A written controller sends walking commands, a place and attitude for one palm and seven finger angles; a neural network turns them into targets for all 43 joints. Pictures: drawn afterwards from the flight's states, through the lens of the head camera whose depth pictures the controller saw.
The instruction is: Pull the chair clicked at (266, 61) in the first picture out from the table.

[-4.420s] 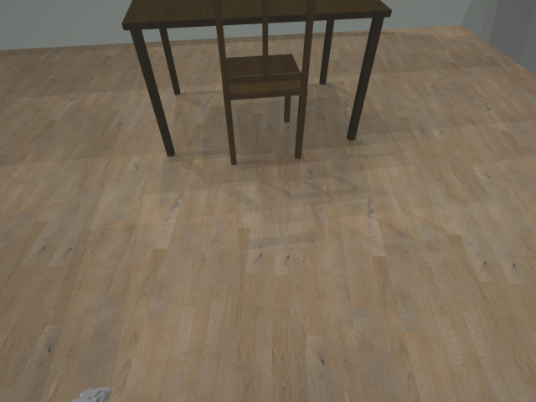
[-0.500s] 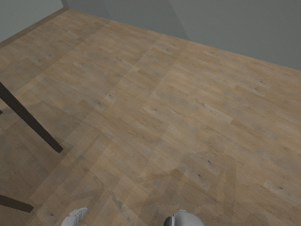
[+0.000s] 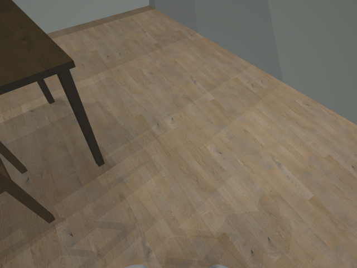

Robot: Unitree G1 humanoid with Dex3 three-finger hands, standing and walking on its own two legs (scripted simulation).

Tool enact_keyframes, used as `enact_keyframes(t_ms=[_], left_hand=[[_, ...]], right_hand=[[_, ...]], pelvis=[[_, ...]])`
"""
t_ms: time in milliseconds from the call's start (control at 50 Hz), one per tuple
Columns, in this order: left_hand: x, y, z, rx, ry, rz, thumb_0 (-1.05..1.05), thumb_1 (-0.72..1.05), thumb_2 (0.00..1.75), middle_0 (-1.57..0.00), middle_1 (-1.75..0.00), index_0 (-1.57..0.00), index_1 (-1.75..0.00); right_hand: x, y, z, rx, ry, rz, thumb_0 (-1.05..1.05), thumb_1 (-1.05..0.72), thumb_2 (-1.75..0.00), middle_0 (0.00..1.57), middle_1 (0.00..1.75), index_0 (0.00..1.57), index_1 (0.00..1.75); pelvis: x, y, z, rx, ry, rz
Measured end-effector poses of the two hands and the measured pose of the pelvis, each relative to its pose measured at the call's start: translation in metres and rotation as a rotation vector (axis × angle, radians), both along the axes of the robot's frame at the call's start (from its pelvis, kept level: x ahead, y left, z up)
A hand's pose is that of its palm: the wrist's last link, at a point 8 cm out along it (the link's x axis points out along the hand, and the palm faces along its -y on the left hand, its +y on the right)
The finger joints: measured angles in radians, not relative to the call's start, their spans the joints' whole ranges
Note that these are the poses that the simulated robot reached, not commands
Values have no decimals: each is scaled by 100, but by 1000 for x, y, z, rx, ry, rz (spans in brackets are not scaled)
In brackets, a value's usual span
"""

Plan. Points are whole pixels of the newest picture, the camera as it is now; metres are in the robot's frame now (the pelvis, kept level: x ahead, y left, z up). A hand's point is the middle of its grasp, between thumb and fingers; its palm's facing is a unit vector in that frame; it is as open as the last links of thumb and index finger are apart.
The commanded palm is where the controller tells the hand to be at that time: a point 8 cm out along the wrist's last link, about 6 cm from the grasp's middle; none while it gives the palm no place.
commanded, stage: turn to face it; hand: left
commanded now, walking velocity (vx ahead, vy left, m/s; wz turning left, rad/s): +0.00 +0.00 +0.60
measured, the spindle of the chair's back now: out of the picture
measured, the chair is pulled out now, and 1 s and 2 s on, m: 0.00 0.00 0.00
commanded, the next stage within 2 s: take the last steps up to it in 1.08 s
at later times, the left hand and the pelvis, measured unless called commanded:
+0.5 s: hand out of the picture +0.04 +0.16 -0.13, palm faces +0.29 -0.92 -0.28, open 7.4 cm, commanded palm none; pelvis +0.00 -0.05 +0.01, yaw +18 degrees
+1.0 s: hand out of the picture -0.09 +0.21 -0.16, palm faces +0.54 -0.80 -0.25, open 7.4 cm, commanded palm none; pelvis -0.02 -0.01 +0.02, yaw +32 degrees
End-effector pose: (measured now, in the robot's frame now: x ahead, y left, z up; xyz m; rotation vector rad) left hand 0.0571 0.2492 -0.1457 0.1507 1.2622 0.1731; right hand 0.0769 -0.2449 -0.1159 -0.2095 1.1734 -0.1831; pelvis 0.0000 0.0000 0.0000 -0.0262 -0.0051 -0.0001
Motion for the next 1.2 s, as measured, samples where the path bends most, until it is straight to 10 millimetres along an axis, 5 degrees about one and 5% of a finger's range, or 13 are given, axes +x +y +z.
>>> enact_keyframes(t_ms=[200,360,520,660,800,880,1040,1200], left_hand=[[-18,24,31,73,-4,104,1,91,90,-20,-30,-19,-29],[-7,-10,42,108,-121,146,1,91,90,-20,-30,-19,-29],[-42,-47,50,97,-119,230,1,91,90,-20,-30,-20,-30],[-90,-52,37,53,-58,341,1,91,90,-20,-30,-20,-30],[-164,-27,4,15,60,484,1,91,90,-20,-30,-20,-30],[-185,-14,8,15,116,531,1,91,90,-20,-30,-20,-29],[-171,-3,25,32,39,561,1,91,90,-20,-30,-19,-29],[-129,-16,34,68,-61,555,1,91,90,-20,-30,-19,-29]], right_hand=[[17,-2,7,3,53,90,1,-91,-90,20,30,20,30],[35,-35,-12,28,62,152,1,-91,-90,20,30,20,30],[67,-49,-11,32,61,252,1,-91,-90,20,30,20,30],[94,-21,-3,10,81,384,1,-91,-90,19,30,19,30],[127,42,3,-25,-7,535,1,-91,-90,19,30,20,30],[126,66,15,-32,-29,574,1,-91,-90,20,30,20,30],[109,79,15,-10,26,595,1,-91,-90,20,30,20,30],[95,56,-10,26,112,574,1,-91,-90,20,30,20,30]], pelvis=[[6,-4,17,-2,15,102],[4,-38,8,22,20,207],[1,-54,13,47,4,322],[-3,-48,14,49,17,419],[-14,-21,-1,21,30,490],[-17,-12,8,3,20,515],[-14,-6,20,-2,11,563],[-3,-19,14,33,11,609]])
